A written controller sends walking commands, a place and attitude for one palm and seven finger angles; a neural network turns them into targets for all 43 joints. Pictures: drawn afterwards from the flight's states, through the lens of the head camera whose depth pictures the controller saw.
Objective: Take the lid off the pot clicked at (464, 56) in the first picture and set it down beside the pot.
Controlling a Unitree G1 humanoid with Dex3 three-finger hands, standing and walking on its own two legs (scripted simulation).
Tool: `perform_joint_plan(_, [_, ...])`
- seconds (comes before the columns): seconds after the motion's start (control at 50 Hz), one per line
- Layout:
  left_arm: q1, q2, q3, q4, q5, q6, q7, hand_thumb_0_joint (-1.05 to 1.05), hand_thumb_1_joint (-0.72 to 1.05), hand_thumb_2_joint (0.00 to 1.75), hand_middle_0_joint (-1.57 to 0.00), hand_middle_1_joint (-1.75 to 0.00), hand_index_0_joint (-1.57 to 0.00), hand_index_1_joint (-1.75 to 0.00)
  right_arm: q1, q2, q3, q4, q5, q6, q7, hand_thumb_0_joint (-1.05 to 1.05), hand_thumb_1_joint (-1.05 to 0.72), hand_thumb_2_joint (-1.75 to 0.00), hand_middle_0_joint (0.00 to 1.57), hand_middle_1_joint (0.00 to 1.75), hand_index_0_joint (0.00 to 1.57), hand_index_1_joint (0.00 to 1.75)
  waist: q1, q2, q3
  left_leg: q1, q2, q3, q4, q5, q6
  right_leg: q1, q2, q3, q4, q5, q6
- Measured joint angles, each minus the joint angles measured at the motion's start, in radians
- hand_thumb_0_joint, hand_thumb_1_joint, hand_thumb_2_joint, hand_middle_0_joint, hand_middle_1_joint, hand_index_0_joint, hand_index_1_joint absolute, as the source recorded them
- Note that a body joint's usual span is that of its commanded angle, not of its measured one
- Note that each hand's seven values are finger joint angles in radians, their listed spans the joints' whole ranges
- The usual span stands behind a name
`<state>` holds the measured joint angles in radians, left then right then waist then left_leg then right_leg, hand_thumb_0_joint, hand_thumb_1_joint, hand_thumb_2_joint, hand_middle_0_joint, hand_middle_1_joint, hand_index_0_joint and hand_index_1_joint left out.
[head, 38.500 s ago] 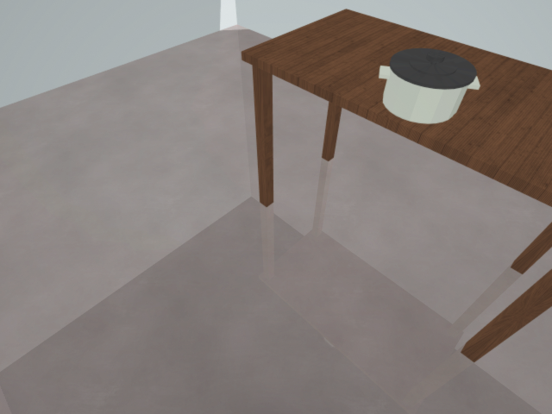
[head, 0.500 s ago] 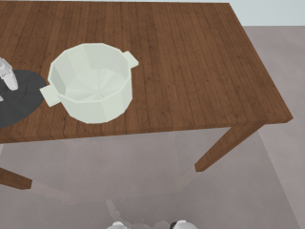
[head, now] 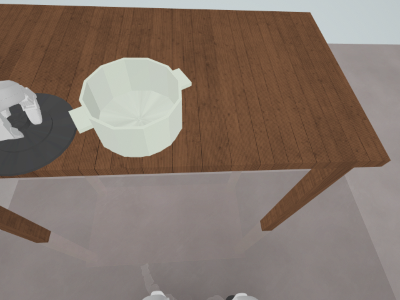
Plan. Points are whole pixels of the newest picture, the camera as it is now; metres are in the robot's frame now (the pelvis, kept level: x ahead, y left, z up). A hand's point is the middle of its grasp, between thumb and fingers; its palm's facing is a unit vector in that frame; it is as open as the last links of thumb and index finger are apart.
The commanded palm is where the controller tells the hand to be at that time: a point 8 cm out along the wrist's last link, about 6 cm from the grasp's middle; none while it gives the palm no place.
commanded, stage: open the fingers wide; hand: left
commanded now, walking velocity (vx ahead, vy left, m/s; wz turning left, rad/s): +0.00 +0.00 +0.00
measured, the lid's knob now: (17, 123) +0.46 +0.36 +0.05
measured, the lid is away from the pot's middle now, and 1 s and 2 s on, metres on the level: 0.24 0.24 0.24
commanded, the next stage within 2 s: raise the empty hand in 0.64 s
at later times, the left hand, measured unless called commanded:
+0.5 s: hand (8, 115) +0.45 +0.35 +0.08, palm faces -0.46 -0.14 -0.88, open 10.5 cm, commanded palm +0.47 +0.36 +0.14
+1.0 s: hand out of the picture +0.45 +0.36 +0.11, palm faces -0.40 -0.13 -0.91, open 11.0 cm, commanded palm +0.47 +0.35 +0.17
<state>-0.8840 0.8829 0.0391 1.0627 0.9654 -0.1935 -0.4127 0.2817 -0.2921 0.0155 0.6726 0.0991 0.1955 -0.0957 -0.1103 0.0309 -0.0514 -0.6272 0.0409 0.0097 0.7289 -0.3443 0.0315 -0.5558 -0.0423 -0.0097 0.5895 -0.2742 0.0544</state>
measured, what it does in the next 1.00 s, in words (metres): stands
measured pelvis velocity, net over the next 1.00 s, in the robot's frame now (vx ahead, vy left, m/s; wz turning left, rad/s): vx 0.01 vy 0.01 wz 0.00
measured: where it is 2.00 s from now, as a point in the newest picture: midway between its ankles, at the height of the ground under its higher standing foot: outside the picture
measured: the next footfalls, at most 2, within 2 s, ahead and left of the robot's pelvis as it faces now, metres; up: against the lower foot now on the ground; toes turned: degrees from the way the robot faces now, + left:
none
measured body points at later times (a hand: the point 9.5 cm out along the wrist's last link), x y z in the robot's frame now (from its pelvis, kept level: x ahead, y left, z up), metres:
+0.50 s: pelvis +0.01 +0.00 +0.00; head +0.11 +0.01 +0.44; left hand +0.47 +0.36 +0.14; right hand +0.02 -0.28 -0.12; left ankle +0.00 +0.10 -0.72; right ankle +0.00 -0.18 -0.72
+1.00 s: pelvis +0.01 +0.01 +0.00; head +0.09 +0.02 +0.44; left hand +0.46 +0.36 +0.16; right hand +0.04 -0.28 -0.12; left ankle +0.00 +0.10 -0.72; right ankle +0.00 -0.18 -0.72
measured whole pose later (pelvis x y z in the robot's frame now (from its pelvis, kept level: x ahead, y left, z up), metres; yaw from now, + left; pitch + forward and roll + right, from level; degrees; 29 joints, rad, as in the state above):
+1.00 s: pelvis +0.01 +0.01 +0.00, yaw +0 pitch +14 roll -3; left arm -0.92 0.92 0.07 1.03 0.96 -0.18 -0.42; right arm 0.29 -0.29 0.01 0.66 0.10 0.22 -0.08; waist -0.11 0.04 -0.06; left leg -0.62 0.04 0.01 0.73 -0.35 0.04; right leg -0.54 -0.04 0.00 0.58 -0.28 0.05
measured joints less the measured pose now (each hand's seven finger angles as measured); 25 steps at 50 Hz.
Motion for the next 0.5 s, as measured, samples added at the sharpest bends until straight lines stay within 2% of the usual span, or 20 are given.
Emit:
perform_joint_plan(0.16, [-0.009,0.024,0.018,0.0,0.0,-0.013,0.005,0.01,0.35,0.6,-0.51,-0.99,-0.59,-1.04,0.013,-0.01,-0.001,0.007,0.001,-0.006,-0.01,0.0,-0.9,-0.89,0.2,0.3,0.21,0.3,-0.009,-0.004,0.001,-0.011,0.004,0.0,0.013,-0.009,-0.002,-0.011,0.004,0.001,0.012,-0.007,-0.002])
perform_joint_plan(0.38, [-0.014,0.033,0.032,-0.008,-0.004,-0.003,-0.01,0.01,0.18,0.52,-0.39,-0.98,-0.4,-0.99,0.034,-0.006,-0.01,0.015,0.001,0.025,0.009,0.0,-0.9,-0.89,0.2,0.3,0.21,0.3,-0.009,0.006,-0.005,-0.021,0.004,0.008,0.015,-0.016,0.001,-0.026,0.004,0.01,0.015,-0.012,-0.001])
perform_joint_plan(0.5, [-0.006,0.04,0.065,0.001,-0.001,-0.013,-0.009,0.01,0.11,0.5,-0.34,-0.96,-0.34,-0.97,0.025,0.006,-0.004,0.007,0.003,0.035,0.013,0.0,-0.9,-0.89,0.2,0.3,0.21,0.3,-0.017,0.003,-0.009,-0.023,0.004,0.012,0.017,-0.019,0.002,-0.029,0.004,0.014,0.018,-0.013,0.004])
